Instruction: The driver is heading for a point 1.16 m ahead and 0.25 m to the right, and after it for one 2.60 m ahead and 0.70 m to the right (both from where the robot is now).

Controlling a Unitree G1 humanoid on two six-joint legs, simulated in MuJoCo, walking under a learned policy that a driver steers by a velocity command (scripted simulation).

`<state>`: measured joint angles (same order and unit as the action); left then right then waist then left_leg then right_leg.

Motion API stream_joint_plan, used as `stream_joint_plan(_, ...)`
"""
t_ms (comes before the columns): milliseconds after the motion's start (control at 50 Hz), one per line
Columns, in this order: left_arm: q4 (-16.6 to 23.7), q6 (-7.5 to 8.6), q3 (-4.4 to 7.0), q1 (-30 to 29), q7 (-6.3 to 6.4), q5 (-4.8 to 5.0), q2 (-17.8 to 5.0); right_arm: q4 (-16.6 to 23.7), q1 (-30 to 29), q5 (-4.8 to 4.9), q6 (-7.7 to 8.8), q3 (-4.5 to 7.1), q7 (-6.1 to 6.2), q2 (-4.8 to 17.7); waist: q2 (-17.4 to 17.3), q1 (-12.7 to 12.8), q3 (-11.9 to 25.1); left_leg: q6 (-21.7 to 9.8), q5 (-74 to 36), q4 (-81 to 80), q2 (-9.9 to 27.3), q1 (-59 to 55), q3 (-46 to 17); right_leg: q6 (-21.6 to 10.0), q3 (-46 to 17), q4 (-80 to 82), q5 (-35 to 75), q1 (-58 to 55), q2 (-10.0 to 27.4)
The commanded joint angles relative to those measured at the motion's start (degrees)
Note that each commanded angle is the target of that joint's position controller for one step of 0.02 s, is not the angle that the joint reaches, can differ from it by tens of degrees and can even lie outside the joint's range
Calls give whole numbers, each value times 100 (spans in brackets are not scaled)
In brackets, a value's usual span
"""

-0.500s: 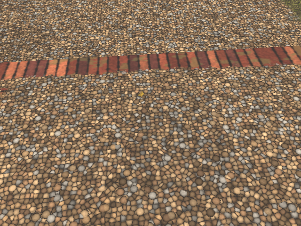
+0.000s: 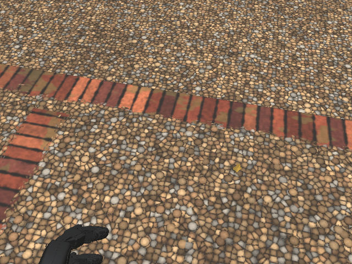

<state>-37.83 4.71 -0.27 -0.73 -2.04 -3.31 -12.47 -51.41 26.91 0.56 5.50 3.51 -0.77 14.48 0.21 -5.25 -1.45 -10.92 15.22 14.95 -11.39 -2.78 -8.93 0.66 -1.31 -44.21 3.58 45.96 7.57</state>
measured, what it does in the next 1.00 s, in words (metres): walks ahead, turning right: right foot, then left foot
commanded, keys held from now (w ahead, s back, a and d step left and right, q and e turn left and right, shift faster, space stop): w+shift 0.36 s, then w+e+shift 0.64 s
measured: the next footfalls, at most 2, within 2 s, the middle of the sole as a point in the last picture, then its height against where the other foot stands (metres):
right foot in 0.14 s outside the picture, level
left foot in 0.58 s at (133, 194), level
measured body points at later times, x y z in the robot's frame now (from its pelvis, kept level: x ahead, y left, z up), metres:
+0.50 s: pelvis +0.48 -0.02 +0.00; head +0.51 -0.01 +0.45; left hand +0.33 +0.21 -0.13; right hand +0.78 -0.17 -0.05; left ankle +0.69 +0.14 -0.69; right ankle +0.31 -0.12 -0.73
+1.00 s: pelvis +0.95 -0.02 -0.03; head +0.97 -0.03 +0.42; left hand +1.25 +0.12 -0.09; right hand +0.80 -0.26 -0.16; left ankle +0.73 +0.13 -0.72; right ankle +1.12 -0.12 -0.71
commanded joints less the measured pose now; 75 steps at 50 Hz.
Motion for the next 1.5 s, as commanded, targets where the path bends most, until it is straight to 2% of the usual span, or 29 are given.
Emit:
stream_joint_plan(20,342,11,23,-426,-21,118,-305,203,294,38,115,116,22,713,-187,-60,-121,38,-4635,-582,1189,804,-594,-273,687,773,793,-1583,-696)
stream_joint_plan(80,388,88,187,-52,117,133,-787,122,288,-83,135,152,150,1040,-654,313,156,285,-6777,587,1583,-214,-766,-541,540,1532,62,-2420,-1027)
stream_joint_plan(120,-198,66,431,2043,278,275,-1284,240,-387,-288,76,237,172,1379,-622,1528,1124,271,-6737,2795,1568,-37,-571,-713,344,1727,-425,-4278,-882)
stream_joint_plan(140,-437,10,551,3240,407,190,-1564,397,-719,-336,107,159,141,1043,-304,2040,1748,245,-5076,4681,1258,1082,-341,-861,-282,1153,-1762,-5763,-177)
stream_joint_plan(160,-535,41,641,3004,352,-81,-1910,524,479,61,84,-73,80,6,1971,939,2225,635,1175,7059,285,3604,115,-1908,-3629,1526,-2137,-7450,1716)
stream_joint_plan(180,-468,21,613,2766,181,32,-1322,488,54,-51,117,-110,128,501,905,1206,2072,388,801,7055,567,4168,58,-1844,-4502,2458,-3400,-6982,1390)
stream_joint_plan(220,-586,81,479,2100,98,54,-637,695,-1017,-149,78,-98,40,608,-206,938,509,324,-45,6464,1039,4296,111,-1576,-3003,2950,-3144,-5169,989)
stream_joint_plan(260,-900,142,366,2329,126,52,-368,881,-1202,-264,-28,-167,-109,356,-72,620,38,353,-16,6152,1227,4194,85,-1333,-2145,3223,-2615,-4220,580)
stream_joint_plan(400,-1223,388,359,2717,45,350,-618,1687,-2859,-368,-16,-429,-309,178,133,517,-749,643,-1721,3256,1673,4056,1027,-1102,-423,4218,-90,-3008,-176)
stream_joint_plan(520,-1393,324,458,3161,124,363,-1358,1709,-2996,-316,40,-340,-158,562,415,479,-4,524,-1729,1717,944,2307,1300,-971,-444,3230,3765,-4573,128)
stream_joint_plan(560,-1416,200,498,3009,198,292,-1556,1185,-1195,-320,77,-139,16,950,618,-430,1005,463,-1112,1526,960,323,1073,-824,-437,796,3618,-4244,3)
stream_joint_plan(580,-1283,187,436,2925,189,256,-1212,992,-221,-425,83,12,141,1362,331,-738,1627,420,72,1733,1927,-1036,207,-830,-383,-894,1894,-3117,-276)
stream_joint_plan(600,-1074,181,220,3691,173,483,-103,972,-24,-687,84,139,159,1735,-1283,-88,2593,-40,1370,1391,3858,-2652,-2533,-728,-178,-3177,-2946,-1169,-869)
stream_joint_plan(620,-932,143,323,3281,201,567,-703,1042,-107,-471,16,151,98,1490,-1146,-255,2829,-128,2078,444,3865,-2300,-3706,-839,-365,-3823,-2795,-627,-859)
stream_joint_plan(680,-807,-10,370,2101,81,343,-668,835,-947,-381,85,-1,62,603,-255,144,542,294,380,-69,3009,53,-1130,-781,-300,-3209,-1784,-455,-221)
stream_joint_plan(760,-497,-383,327,1770,-79,178,-254,452,-786,-123,249,-72,34,259,-448,612,-46,514,-675,-542,2798,885,447,-634,-149,-3002,-1647,-284,99)
stream_joint_plan(820,-61,-414,245,1001,-190,156,-225,346,-859,-154,339,-77,25,276,-551,728,-436,668,-1806,-751,2426,1275,1637,-637,186,-2245,-622,-207,73)
stream_joint_plan(960,93,-341,278,569,-340,213,-755,303,-411,-149,194,78,247,1225,-417,969,-287,1069,-6713,272,2383,117,2670,-1191,1411,205,-115,-1865,-996)
stream_joint_plan(1020,-701,-338,637,3330,-99,239,-1383,544,-896,-289,-132,211,281,1578,-477,2242,1106,880,-6669,4298,2606,941,2338,-1562,802,421,-1467,-4992,-1414)
stream_joint_plan(1040,-718,-432,830,3052,44,415,-1694,586,-1035,-270,-125,163,188,1157,627,1989,787,1008,-1511,6709,1453,2393,2273,-1749,-257,880,-2008,-5648,-928)
stream_joint_plan(1060,-449,-517,902,2390,25,162,-2405,1316,-495,-211,-7,-22,111,615,1664,895,1323,1326,1361,8479,821,4848,1462,-2884,-3502,1666,-1839,-7013,422)
stream_joint_plan(1080,-237,-529,930,2517,79,194,-2274,1545,-1115,-236,172,-77,122,820,552,1316,1706,1263,960,8378,1024,5441,477,-3057,-4640,2752,-2695,-7021,781)
stream_joint_plan(1120,-509,-388,784,2325,174,250,-1660,1541,-1420,-271,256,-120,124,853,-597,715,226,1220,495,6725,1639,4985,335,-2432,-3821,3144,-2314,-4963,500)
stream_joint_plan(1180,-430,-131,631,1906,181,284,-1353,1426,-1271,-488,-152,-165,135,779,-612,225,-152,1448,814,5346,1926,3677,396,-2205,-2553,3221,-1443,-2987,-239)
stream_joint_plan(1260,-428,-26,687,2049,97,278,-1433,1814,-2274,-345,-221,-303,-5,424,-139,568,-256,1502,-1237,3512,1792,3032,772,-1936,-1894,3269,-504,-2339,-840)
stream_joint_plan(1380,-510,-56,750,2526,129,308,-1516,2178,-3244,-198,-116,-231,-98,713,259,1155,-107,1326,-2524,1568,1380,2846,461,-1407,-2448,2415,-644,-3425,-781)
stream_joint_plan(1440,-419,-78,799,2170,237,171,-1727,2023,-2622,-108,-47,-112,-2,1042,380,764,43,1269,-1959,998,1410,2176,175,-1157,-2733,1506,-54,-4038,-761)
stream_joint_plan(1480,-593,-89,762,2242,217,123,-1760,1320,-532,-111,-1,92,133,1346,57,-186,990,1118,-1580,891,1370,651,712,-1035,-2046,-793,1285,-4481,-905)
stream_joint_plan(1500,-632,-42,617,2291,208,167,-1206,1040,396,-277,22,164,207,1512,-215,-458,1354,1021,-407,1637,1732,-803,218,-958,-1822,-2643,220,-3151,-1108)
Velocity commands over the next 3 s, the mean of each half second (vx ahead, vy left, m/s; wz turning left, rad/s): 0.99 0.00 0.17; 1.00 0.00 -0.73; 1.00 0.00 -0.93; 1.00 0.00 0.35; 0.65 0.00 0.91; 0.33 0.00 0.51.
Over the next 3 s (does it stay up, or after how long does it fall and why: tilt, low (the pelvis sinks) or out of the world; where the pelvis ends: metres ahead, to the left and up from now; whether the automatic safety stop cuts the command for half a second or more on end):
stays up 2.23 -0.70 -0.04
